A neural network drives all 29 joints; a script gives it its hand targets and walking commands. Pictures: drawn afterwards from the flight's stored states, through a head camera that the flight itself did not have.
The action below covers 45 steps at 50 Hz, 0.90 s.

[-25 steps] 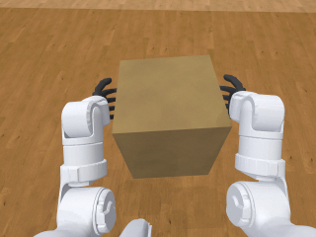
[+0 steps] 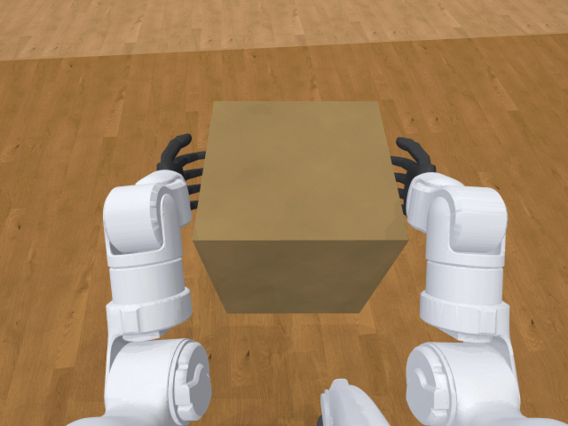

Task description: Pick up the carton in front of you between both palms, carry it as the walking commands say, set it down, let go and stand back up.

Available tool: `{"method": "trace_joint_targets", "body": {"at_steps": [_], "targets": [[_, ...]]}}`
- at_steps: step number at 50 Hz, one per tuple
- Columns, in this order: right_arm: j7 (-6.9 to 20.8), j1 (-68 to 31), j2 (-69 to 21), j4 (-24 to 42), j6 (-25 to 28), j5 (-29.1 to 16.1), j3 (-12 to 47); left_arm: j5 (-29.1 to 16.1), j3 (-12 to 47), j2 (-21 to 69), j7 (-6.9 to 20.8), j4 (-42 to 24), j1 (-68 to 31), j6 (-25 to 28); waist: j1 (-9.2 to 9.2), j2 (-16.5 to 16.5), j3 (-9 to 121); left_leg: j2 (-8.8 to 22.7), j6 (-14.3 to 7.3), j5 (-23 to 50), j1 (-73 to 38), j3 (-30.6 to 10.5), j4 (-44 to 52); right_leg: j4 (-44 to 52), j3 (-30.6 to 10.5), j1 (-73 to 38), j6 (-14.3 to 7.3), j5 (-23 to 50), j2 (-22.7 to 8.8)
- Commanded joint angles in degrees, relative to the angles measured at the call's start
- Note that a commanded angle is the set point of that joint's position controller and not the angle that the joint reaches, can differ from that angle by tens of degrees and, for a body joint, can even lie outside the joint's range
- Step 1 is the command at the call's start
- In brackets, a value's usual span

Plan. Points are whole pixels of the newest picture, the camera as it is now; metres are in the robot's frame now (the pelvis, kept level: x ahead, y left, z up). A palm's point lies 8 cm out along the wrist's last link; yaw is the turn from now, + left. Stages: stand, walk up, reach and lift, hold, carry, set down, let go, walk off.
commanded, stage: carry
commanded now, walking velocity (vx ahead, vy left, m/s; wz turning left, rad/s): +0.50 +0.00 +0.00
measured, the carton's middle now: (294, 218) +0.39 -0.03 +0.07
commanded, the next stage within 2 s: none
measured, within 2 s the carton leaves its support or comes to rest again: neither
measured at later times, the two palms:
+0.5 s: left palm (159, 39) +0.66 +0.16 +0.19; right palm (343, 28) +0.68 -0.14 +0.19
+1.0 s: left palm out of the picture +0.96 +0.13 +0.22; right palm out of the picture +0.96 -0.17 +0.21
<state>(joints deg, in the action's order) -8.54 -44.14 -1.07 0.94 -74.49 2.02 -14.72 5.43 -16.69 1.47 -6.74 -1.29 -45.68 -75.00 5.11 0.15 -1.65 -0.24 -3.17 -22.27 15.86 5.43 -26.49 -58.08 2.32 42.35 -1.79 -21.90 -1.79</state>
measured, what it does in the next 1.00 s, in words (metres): climbs: right foot, then left foot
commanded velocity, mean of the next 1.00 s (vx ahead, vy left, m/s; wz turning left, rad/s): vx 0.50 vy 0.00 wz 0.00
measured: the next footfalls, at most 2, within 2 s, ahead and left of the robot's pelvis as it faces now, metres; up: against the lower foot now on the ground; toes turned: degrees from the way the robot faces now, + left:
right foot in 0.12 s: +0.25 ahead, -0.11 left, +0.02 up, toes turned -5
left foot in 0.54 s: +0.50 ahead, +0.09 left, +0.05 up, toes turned +6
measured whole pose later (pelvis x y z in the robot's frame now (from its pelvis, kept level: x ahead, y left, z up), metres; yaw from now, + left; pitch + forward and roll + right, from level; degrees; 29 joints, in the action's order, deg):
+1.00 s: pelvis +0.59 -0.02 +0.04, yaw +1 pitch +4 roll -1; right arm -7.7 -47.8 1.9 -6.0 -76.3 2.6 -15.3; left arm 5.7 -15.1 0.6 -7.1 7.1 -48.9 -74.8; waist -0.1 2.1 3.1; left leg 2.9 -1.1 -28.9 15.8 3.2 -47.5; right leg -38.7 8.3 32.3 -3.9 -15.6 0.5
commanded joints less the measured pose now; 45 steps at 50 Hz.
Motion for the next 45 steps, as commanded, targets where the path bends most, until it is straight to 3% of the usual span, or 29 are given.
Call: {"method": "trace_joint_targets", "body": {"at_steps": [1, 3, 4, 5, 6, 7, 8, 9, 10, 11, 13, 17, 20, 23, 24, 26, 27, 28, 29, 30, 31, 32, 34, 39, 42, 45], "targets": [[15.0, -47.8, -58.9, 8.2, 0.2, -28.0, 39.0, -20.2, 36.7, 53.8, 8.8, -2.7, -38.1, 0.9, -0.87, 8.2, 29.0, 12.8, -8.4, 27.9, -21.1, -10.6, 4.3, 12.4, 3.1, -4.4, -0.1, 4.5, 0.8], [15.1, -46.0, -57.0, 5.6, -0.5, -26.9, 38.3, -20.6, 36.9, 52.7, 9.2, -1.2, -37.7, 0.1, -1.84, 9.0, 28.0, 11.9, -6.7, 33.4, -19.0, -7.2, 2.1, 19.8, 7.0, -11.4, -0.6, 5.4, 3.2], [15.1, -45.4, -56.2, 4.0, -0.8, -26.3, 37.9, -20.9, 36.8, 52.5, 9.6, 0.2, -37.5, -0.3, -3.92, 8.6, 29.1, 11.2, -5.3, 40.2, -17.0, -4.7, -2.9, 23.6, 9.5, -18.9, -1.2, 7.3, 5.6], [15.1, -44.0, -55.8, 2.2, -1.1, -25.8, 37.3, -21.3, 36.6, 52.3, 10.0, 1.9, -37.3, -0.5, -6.32, 6.1, 32.1, 9.7, -3.2, 45.0, -12.6, -0.9, -11.6, 27.8, 11.3, -31.6, -2.2, 9.9, 6.9], [15.1, -44.4, -54.9, 0.9, -1.3, -25.2, 36.6, -21.7, 36.4, 52.3, 10.5, 3.7, -35.9, -0.6, -9.49, 3.0, 36.1, 8.2, -0.8, 35.9, -3.6, -0.1, -21.1, 27.7, 3.9, -45.9, -3.7, 7.7, 1.4], [15.2, -44.8, -55.7, 0.1, -1.7, -25.0, 36.0, -21.7, 35.8, 51.2, 10.8, 5.3, -36.1, -0.3, -9.95, -12.6, 41.1, 2.0, 2.3, 14.6, 13.2, -0.1, -36.6, 32.0, -27.7, -58.2, -10.8, 3.5, -16.1], [15.2, -47.0, -55.9, -0.6, -1.9, -24.5, 35.2, -22.7, 35.5, 53.0, 11.1, 5.8, -37.3, -0.3, -10.56, -18.0, 38.3, -4.3, 2.1, -6.9, 25.5, -4.0, -47.1, 37.2, -40.1, -60.9, -16.2, 13.6, -17.5], [14.9, -47.1, -56.8, -2.0, -1.8, -23.3, 34.9, -24.6, 36.2, 55.3, 11.8, 4.2, -39.8, -0.5, -10.50, -12.4, 35.2, -1.4, 0.8, -7.2, 30.9, -7.4, -54.5, 33.4, -34.9, -60.1, -16.5, 19.5, -17.7], [14.6, -46.4, -57.2, -2.2, -1.6, -22.6, 33.8, -26.7, 37.2, 57.9, 12.5, 2.4, -42.9, -0.4, -11.01, -6.1, 33.6, -0.4, 0.3, -6.0, 33.4, -7.4, -56.4, 31.4, -30.2, -57.9, -15.6, 26.4, -16.7], [14.1, -46.2, -57.6, -2.3, -1.4, -21.8, 33.0, -28.5, 37.9, 60.0, 13.0, 0.4, -46.4, -0.3, -10.32, -2.4, 32.3, 1.2, 0.0, -3.6, 33.9, -7.7, -53.7, 31.2, -25.8, -55.4, -13.6, 27.6, -15.6], [13.0, -46.1, -57.8, -1.3, -1.1, -20.4, 31.8, -31.9, 38.9, 62.8, 13.6, -3.3, -51.1, 0.1, -8.93, -3.4, 32.2, 2.4, 0.1, -0.8, 31.6, -7.3, -48.5, 33.2, -21.1, -52.0, -10.9, 23.0, -13.7], [10.7, -45.5, -55.5, 0.8, -0.6, -17.7, 31.3, -33.6, 38.8, 62.2, 13.8, -5.8, -52.3, -0.2, -9.26, -6.1, 31.1, 2.6, 1.3, 0.5, 33.2, -4.1, -39.7, 36.0, -16.1, -51.4, -12.0, 21.5, -13.2], [10.2, -42.6, -53.9, -1.4, -1.1, -16.2, 31.3, -32.4, 37.9, 60.4, 13.9, -2.0, -48.5, -0.8, -9.66, -7.0, 29.1, 2.9, 1.5, 4.0, 29.1, -2.2, -27.3, 36.4, -10.7, -48.8, -11.0, 23.1, -11.7], [11.0, -41.1, -54.1, -5.0, -1.3, -16.1, 31.4, -30.5, 36.9, 59.8, 14.3, 3.4, -45.2, -0.8, -9.57, -8.9, 26.6, 0.7, 0.4, 6.8, 22.0, 2.1, -16.7, 35.6, -5.7, -46.0, -8.6, 29.4, -10.2], [11.5, -41.2, -54.6, -6.2, -1.4, -16.5, 31.4, -29.9, 36.5, 59.9, 14.5, 5.1, -44.4, -0.7, -8.94, -9.3, 26.1, -0.6, -0.1, 6.5, 18.0, 3.9, -13.3, 34.1, -3.9, -44.7, -7.7, 33.1, -9.8], [12.4, -41.7, -56.0, -8.1, -1.1, -17.8, 31.3, -28.9, 35.8, 60.3, 14.6, 6.9, -44.1, -0.4, -3.85, -7.8, 29.5, -5.2, -1.4, 8.9, -0.7, 9.1, -5.3, 21.7, 2.0, -39.0, -4.8, 44.3, -8.0], [12.9, -40.6, -56.6, -9.5, -0.7, -18.5, 30.8, -28.3, 35.6, 60.3, 14.6, 7.4, -44.5, -0.3, -1.21, -3.6, 34.2, -1.6, -2.7, 7.3, -16.1, 2.8, -4.9, 10.9, 3.9, -30.4, -2.2, 37.5, -6.3], [13.2, -41.1, -55.8, -9.8, -0.3, -18.8, 30.4, -28.1, 34.9, 61.0, 14.7, 7.8, -44.4, -0.4, -0.29, 10.2, 40.2, 16.2, -9.9, -1.8, -29.5, -28.1, -0.4, -5.5, 3.4, -14.5, 1.0, 17.8, -1.2], [13.4, -42.4, -57.6, -9.5, 0.1, -19.5, 30.9, -27.7, 34.4, 61.0, 14.5, 7.4, -45.9, -0.2, 0.94, 18.1, 37.9, 20.2, -15.1, 5.8, -33.1, -45.8, 7.7, -16.8, -0.8, -0.4, 1.3, -7.4, 6.5], [13.8, -45.1, -59.1, -6.1, 0.2, -21.3, 31.9, -27.3, 34.6, 61.7, 13.9, 6.6, -47.5, 0.0, -0.50, 12.0, 34.9, 19.8, -15.1, 10.1, -32.2, -41.2, 4.6, -23.5, -4.8, 4.4, -0.2, -7.2, 3.3], [14.3, -48.1, -61.4, -2.9, 0.5, -23.4, 33.5, -26.8, 33.9, 61.2, 13.3, 5.5, -46.8, 0.2, -0.33, 6.0, 33.3, 18.4, -14.1, 17.7, -29.2, -35.6, 1.6, -25.1, -4.5, 6.2, -0.9, -5.5, 2.0], [14.6, -51.3, -63.2, 0.4, 0.7, -25.6, 34.7, -26.1, 33.7, 61.1, 12.6, 4.0, -46.2, 0.4, -1.18, 2.4, 32.1, 17.2, -12.1, 21.9, -26.2, -30.4, 0.5, -23.0, -4.6, 6.2, -1.3, -3.5, 0.1], [14.7, -54.6, -64.8, 4.9, 0.8, -28.6, 36.3, -24.6, 33.0, 60.5, 11.0, 2.2, -44.6, 0.6, -2.89, 3.5, 32.8, 15.2, -9.4, 17.9, -23.1, -24.4, 2.5, -17.7, -4.5, 3.6, -1.2, -1.7, -1.1], [14.4, -52.0, -61.5, 8.4, 0.2, -28.9, 37.3, -22.3, 34.8, 56.9, 9.0, -1.7, -41.8, 0.5, -1.43, 5.7, 31.7, 14.8, -11.0, 19.1, -22.7, -17.1, 5.0, -3.7, -0.7, 4.4, 0.3, -0.6, -1.5], [14.4, -48.4, -58.9, 6.0, -0.8, -27.2, 37.1, -21.9, 35.7, 54.8, 9.1, -0.8, -40.2, -0.4, -0.78, 7.1, 29.8, 13.3, -9.5, 22.8, -20.8, -12.1, 5.0, 9.2, 1.8, -1.5, 0.2, 4.3, -0.6], [14.8, -46.0, -57.2, 1.4, -1.4, -25.4, 36.1, -21.8, 35.5, 54.1, 10.0, 3.1, -38.9, -1.2, -1.77, 8.5, 28.0, 12.1, -7.1, 30.4, -19.5, -7.5, 2.2, 19.9, 7.1, -9.3, -0.5, 5.2, 2.9]]}}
